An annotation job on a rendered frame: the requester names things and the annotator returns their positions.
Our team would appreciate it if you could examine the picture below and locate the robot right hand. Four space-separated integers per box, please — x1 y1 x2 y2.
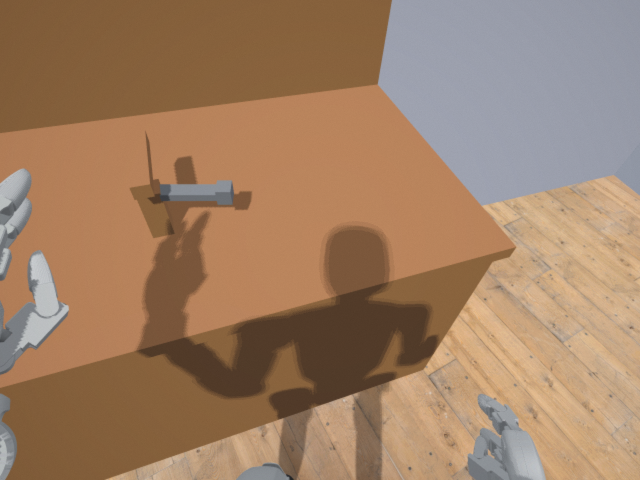
468 394 546 480

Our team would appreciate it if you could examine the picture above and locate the counter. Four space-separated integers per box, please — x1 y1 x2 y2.
0 0 516 480

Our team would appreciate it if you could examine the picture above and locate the robot left hand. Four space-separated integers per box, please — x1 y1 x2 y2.
0 169 69 375

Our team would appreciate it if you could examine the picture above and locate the tap lever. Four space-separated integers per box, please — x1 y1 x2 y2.
159 180 234 205

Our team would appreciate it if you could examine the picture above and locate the robot left shin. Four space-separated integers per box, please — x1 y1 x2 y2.
262 463 287 477

